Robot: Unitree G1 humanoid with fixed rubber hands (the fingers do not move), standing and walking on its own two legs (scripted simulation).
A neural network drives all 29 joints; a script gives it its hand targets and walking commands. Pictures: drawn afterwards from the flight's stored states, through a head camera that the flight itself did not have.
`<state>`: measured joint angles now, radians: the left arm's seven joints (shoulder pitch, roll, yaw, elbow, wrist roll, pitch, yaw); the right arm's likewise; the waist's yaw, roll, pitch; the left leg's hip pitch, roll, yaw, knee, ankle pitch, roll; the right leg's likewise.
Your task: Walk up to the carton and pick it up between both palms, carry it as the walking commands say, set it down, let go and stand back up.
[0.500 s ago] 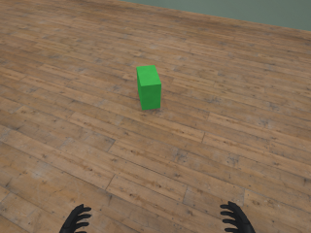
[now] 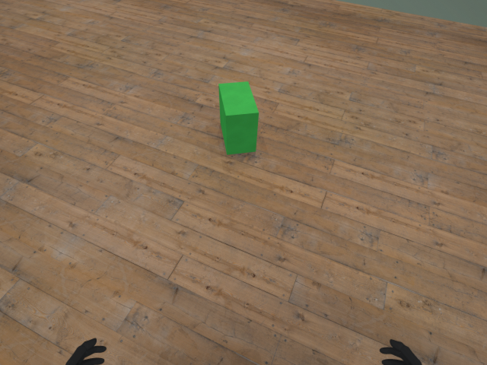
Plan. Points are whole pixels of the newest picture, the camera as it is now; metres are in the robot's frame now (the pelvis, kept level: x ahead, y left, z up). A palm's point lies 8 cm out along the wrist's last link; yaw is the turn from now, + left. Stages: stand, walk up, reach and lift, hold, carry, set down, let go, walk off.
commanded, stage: stand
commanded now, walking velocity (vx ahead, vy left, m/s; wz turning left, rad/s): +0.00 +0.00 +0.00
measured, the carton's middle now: (237, 118) +1.45 +0.00 -0.61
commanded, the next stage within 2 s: walk up in 0.98 s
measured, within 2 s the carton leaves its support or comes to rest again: neither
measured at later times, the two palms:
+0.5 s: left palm out of the picture +0.10 +0.27 -0.09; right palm out of the picture +0.10 -0.30 -0.09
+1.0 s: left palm out of the picture +0.10 +0.27 -0.08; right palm out of the picture +0.08 -0.31 -0.09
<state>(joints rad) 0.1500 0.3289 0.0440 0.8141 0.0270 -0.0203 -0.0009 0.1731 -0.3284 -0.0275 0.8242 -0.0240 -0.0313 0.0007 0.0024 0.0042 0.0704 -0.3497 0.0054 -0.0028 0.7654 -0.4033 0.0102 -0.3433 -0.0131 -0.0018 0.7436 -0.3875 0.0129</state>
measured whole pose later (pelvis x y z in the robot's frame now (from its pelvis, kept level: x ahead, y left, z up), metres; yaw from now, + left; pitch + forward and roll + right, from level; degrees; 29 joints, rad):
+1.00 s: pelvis +0.00 -0.02 +0.03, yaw +0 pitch -3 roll +0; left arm 0.07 0.33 0.01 1.08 0.01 -0.02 0.00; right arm 0.10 -0.33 -0.01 1.09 -0.01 -0.02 0.00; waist 0.00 0.00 0.07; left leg -0.12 0.02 0.00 0.37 -0.20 -0.02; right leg -0.13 0.00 -0.01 0.38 -0.20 -0.01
